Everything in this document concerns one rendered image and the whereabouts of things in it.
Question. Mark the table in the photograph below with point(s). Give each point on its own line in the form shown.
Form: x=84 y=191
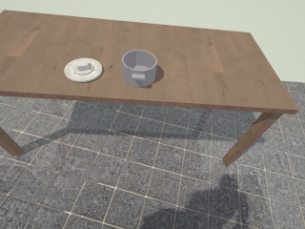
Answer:
x=195 y=68

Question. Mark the pot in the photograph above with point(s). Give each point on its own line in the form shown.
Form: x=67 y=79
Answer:
x=139 y=68

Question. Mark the lid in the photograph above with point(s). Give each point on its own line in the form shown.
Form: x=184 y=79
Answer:
x=85 y=75

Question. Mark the knob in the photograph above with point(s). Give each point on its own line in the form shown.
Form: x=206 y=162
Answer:
x=82 y=64

